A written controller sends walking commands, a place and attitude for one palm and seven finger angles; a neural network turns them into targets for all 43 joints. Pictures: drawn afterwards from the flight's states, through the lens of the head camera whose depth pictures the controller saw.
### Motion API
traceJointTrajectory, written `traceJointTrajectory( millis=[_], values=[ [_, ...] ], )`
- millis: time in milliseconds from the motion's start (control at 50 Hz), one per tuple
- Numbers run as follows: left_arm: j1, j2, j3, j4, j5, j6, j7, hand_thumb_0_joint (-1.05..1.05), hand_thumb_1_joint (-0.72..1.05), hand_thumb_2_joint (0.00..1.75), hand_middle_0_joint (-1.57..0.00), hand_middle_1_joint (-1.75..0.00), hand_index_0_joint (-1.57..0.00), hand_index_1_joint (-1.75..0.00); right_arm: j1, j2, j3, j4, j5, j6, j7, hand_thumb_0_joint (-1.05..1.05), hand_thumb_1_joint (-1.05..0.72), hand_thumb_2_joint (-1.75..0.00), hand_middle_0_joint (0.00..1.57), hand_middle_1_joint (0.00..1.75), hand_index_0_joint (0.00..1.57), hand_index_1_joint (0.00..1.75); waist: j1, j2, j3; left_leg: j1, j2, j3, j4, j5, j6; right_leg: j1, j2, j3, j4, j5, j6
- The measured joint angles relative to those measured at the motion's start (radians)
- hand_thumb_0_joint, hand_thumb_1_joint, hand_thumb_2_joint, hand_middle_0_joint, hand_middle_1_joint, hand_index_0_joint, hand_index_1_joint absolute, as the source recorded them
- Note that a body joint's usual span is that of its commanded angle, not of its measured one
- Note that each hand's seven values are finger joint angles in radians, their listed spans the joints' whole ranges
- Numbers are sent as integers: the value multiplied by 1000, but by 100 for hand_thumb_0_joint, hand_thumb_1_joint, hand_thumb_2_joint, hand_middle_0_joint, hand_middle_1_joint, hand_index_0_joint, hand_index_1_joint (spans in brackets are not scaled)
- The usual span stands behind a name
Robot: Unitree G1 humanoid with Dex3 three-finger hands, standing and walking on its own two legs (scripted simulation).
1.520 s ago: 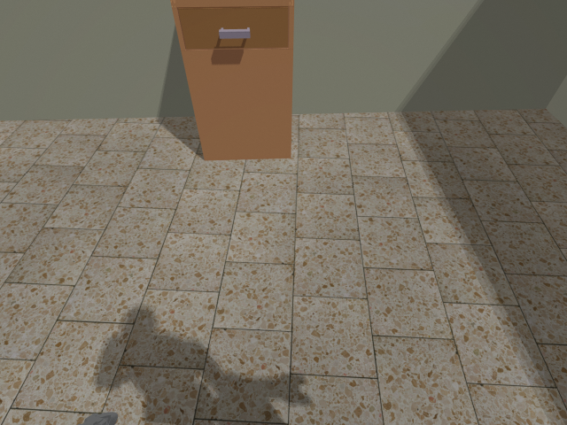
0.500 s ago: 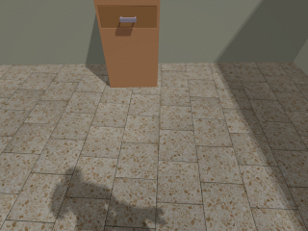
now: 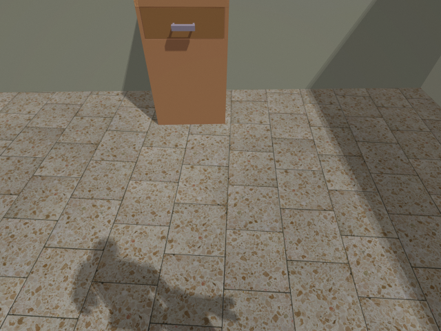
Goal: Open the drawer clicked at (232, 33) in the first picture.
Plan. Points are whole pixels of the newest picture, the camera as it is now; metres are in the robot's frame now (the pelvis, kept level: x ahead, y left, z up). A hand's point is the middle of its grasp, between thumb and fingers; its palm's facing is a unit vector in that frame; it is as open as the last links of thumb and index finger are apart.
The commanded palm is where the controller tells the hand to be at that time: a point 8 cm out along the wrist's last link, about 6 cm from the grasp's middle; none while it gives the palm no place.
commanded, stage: walk to a spot facing it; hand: left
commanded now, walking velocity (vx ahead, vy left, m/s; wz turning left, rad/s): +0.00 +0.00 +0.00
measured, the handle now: (183, 26) +1.58 +0.29 -0.07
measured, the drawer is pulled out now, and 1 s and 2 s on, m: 0.00 0.00 0.00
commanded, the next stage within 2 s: take the last steps up to it in 1.74 s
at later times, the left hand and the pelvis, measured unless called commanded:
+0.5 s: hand out of the picture +0.08 +0.20 -0.19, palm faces -0.02 -0.99 -0.13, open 7.3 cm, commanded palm none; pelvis +0.10 +0.02 -0.01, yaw -1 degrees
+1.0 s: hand (163, 258) +0.33 +0.17 -0.19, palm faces +0.05 -0.98 -0.18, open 7.2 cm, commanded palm none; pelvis +0.31 -0.02 -0.01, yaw +1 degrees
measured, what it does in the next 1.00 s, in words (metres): walks ahead: right foot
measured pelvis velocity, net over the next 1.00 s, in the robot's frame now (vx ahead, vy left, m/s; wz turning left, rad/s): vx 0.31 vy -0.02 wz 0.02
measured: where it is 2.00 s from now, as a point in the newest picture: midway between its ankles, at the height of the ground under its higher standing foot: (227, 224)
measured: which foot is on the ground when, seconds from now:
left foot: down 0.00-0.70, up 0.72-1.00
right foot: down 0.00-0.36, up 0.38-0.68, down 0.70-1.00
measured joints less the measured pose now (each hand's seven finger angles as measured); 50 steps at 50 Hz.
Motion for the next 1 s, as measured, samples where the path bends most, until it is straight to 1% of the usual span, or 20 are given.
traceJointTrajectory(
  millis=[120,220,280,340,380,420,480,540,600,640,680,700,720,740,780,820,860,900,940,1000],
  values=[
    [23,-16,0,1,3,8,9,1,91,90,-21,-30,-21,-30,18,17,2,2,-8,11,-2,0,-90,-90,20,30,20,30,1,1,-18,-12,3,2,28,-23,-1,-10,2,1,21,-16,0],
    [105,-64,6,-7,8,14,-6,1,91,90,-20,-30,-20,-30,94,66,3,-3,-17,17,4,0,-91,-90,20,30,20,30,4,-2,-51,-50,7,6,137,-149,13,-30,7,4,84,-77,-10],
    [161,-101,12,-5,7,5,-10,1,91,90,-20,-30,-20,-30,149,95,-1,-1,-15,12,6,0,-91,-90,20,30,20,30,2,6,-54,-71,23,10,211,-184,26,-27,13,-9,118,-115,-4],
    [215,-128,21,8,8,2,-9,1,91,90,-20,-30,-21,-30,195,129,-6,8,-12,1,6,0,-91,-90,20,30,20,30,4,-17,-53,-53,21,36,230,-193,15,-20,-3,-4,163,-168,6],
    [244,-143,25,25,7,9,-9,1,91,90,-20,-30,-21,-30,220,153,-10,8,-16,-24,3,0,-91,-90,20,30,20,30,3,-38,-49,-26,7,65,221,-220,23,-65,-18,3,288,-223,-14],
    [246,-156,25,42,10,16,-9,1,91,90,-21,-30,-20,-30,254,175,-12,4,-17,-51,-9,0,-91,-90,20,30,20,30,-14,-36,-36,10,9,77,188,-225,32,-150,-17,-19,499,-267,-23],
    [206,-161,34,35,12,16,-16,1,91,90,-20,-30,-20,-30,316,210,-8,18,-17,-67,-22,0,-91,-90,20,30,20,30,-36,-33,-14,76,9,74,98,-202,33,-273,-38,-60,664,-235,-20],
    [138,-164,43,-3,12,12,-24,1,91,90,-20,-30,-20,-30,371,236,-7,54,-16,-67,-27,0,-91,-90,20,30,20,30,-39,-21,5,139,10,70,5,-180,27,-364,-71,-85,630,-153,-10],
    [65,-150,56,-41,9,5,-23,2,94,90,-20,-30,-20,-30,405,248,-10,84,-18,-62,-28,0,-90,-90,20,30,20,30,-46,-6,32,196,17,72,-52,-182,14,-395,-89,-105,462,-86,-11],
    [20,-142,62,-64,7,-2,-26,2,94,90,-20,-30,-20,-30,417,247,-15,101,-19,-58,-27,0,-90,-90,20,30,20,30,-54,4,47,229,25,75,-63,-204,1,-389,-85,-114,364,-51,-22],
    [-14,-135,66,-87,8,-19,-26,2,94,90,-20,-30,-20,-30,427,242,-20,114,-16,-53,-25,0,-90,-90,20,30,20,30,-57,17,59,245,41,76,-18,-255,-12,-350,-66,-129,277,-27,-38],
    [-23,-129,66,-100,10,-34,-26,2,93,90,-20,-30,-20,-30,435,242,-23,119,-14,-49,-22,0,-90,-90,20,30,20,30,-55,16,60,230,48,74,58,-295,-12,-312,-59,-135,231,-13,-49],
    [-33,-125,70,-109,14,-52,-22,1,93,90,-20,-30,-20,-30,432,242,-25,123,-8,-43,-18,0,-90,-90,20,30,20,30,-50,13,62,177,57,74,202,-330,-1,-305,-61,-141,239,27,-52],
    [-42,-127,71,-114,13,-68,-15,1,93,90,-20,-30,-20,-30,415,237,-28,121,-4,-34,-15,0,-90,-90,20,30,20,30,-48,16,69,99,61,53,400,-340,15,-306,-61,-150,281,13,-51],
    [-38,-134,68,-115,7,-78,-7,1,93,90,-20,-30,-20,-30,363,221,-39,107,0,-19,-10,0,-90,-90,20,30,20,30,-45,19,70,-61,60,28,734,-295,40,-274,-56,-164,303,-38,-48],
    [-15,-147,62,-101,9,-73,4,1,92,90,-20,-30,-20,-30,299,199,-51,75,-7,-11,-7,0,-91,-90,20,30,20,30,-45,20,58,-195,76,38,876,-220,46,-222,-47,-173,261,-53,-41],
    [20,-164,56,-77,14,-64,11,0,92,90,-20,-30,-20,-30,235,180,-59,30,-14,-8,-5,0,-91,-90,20,30,20,30,-49,19,36,-297,99,56,872,-169,37,-172,-39,-179,205,-48,-36],
    [56,-168,64,-55,14,-59,23,0,94,90,-20,-30,-20,-30,179,168,-66,-16,-17,-9,-2,0,-91,-90,20,30,20,30,-48,16,12,-363,119,71,791,-132,23,-126,-31,-183,151,-46,-34],
    [90,-162,62,-35,18,-55,19,0,95,90,-20,-30,-21,-30,132,164,-70,-56,-18,-11,5,0,-91,-90,19,30,19,30,-42,11,-6,-394,132,87,674,-92,12,-82,-25,-188,106,-49,-29],
    [134,-155,57,-16,20,-53,9,0,95,90,-20,-30,-21,-30,76,161,-70,-96,-16,-19,18,0,-91,-90,19,30,19,30,-18,0,-18,-382,135,109,487,-58,5,-22,-22,-195,70,-72,-15]
  ],
)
